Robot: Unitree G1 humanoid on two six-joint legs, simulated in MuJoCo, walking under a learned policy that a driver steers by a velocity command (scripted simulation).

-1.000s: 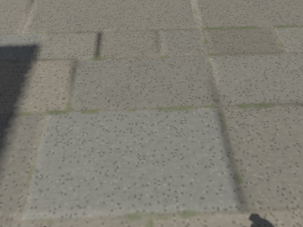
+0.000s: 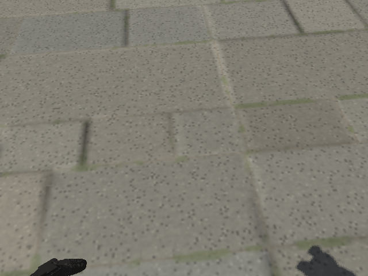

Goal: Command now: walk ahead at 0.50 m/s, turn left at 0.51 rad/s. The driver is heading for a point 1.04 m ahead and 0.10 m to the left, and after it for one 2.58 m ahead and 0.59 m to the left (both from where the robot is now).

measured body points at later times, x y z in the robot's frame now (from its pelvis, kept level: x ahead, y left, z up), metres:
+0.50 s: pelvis +0.25 +0.08 -0.01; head +0.29 +0.10 +0.44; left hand +0.21 +0.37 -0.14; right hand +0.52 -0.11 -0.09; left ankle +0.31 +0.17 -0.73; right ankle +0.13 -0.11 -0.64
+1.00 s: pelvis +0.54 +0.11 -0.02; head +0.58 +0.11 +0.43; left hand +0.71 +0.38 -0.11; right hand +0.62 -0.17 -0.14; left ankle +0.32 +0.18 -0.70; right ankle +0.66 +0.05 -0.73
